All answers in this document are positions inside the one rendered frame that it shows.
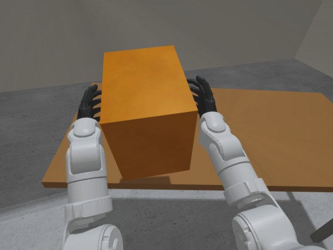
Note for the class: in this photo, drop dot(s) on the left robot forearm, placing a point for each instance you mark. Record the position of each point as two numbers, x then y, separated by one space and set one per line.
88 199

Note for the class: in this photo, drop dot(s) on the right robot upper arm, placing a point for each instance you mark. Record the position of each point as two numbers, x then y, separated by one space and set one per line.
265 228

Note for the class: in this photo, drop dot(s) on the robot right hand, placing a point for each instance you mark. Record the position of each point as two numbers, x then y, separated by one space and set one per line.
205 99

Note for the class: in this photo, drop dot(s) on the robot left hand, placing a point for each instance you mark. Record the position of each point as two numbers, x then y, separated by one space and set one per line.
86 107

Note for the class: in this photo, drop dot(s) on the carton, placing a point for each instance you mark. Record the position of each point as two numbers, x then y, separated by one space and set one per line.
148 114

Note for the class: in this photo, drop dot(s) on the right robot forearm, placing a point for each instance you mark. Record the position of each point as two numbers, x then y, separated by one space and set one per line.
242 186

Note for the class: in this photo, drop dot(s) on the table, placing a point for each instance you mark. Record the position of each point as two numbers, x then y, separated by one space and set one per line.
287 137

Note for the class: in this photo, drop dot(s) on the left robot upper arm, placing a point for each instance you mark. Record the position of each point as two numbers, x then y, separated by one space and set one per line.
102 237

